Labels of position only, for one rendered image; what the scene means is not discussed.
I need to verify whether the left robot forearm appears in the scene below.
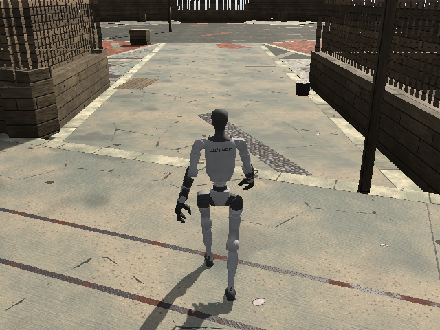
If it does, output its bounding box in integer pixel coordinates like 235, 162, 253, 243
178, 167, 194, 204

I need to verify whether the left robot hand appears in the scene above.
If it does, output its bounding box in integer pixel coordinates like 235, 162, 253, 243
175, 202, 191, 223

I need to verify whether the humanoid robot head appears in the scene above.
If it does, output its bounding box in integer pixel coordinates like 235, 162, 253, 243
208, 109, 232, 142

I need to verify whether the robot right shin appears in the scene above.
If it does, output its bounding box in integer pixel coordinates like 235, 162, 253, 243
227, 240, 239, 291

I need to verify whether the left robot upper arm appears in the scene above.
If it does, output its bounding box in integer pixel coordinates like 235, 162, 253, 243
187, 138, 206, 177

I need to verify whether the right robot upper arm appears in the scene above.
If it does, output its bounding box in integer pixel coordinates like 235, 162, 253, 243
234, 138, 253, 174

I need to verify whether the right robot hand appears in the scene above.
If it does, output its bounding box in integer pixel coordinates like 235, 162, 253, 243
238, 178, 254, 190

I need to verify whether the right robot forearm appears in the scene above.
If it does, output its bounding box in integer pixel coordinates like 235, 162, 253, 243
245, 164, 254, 183

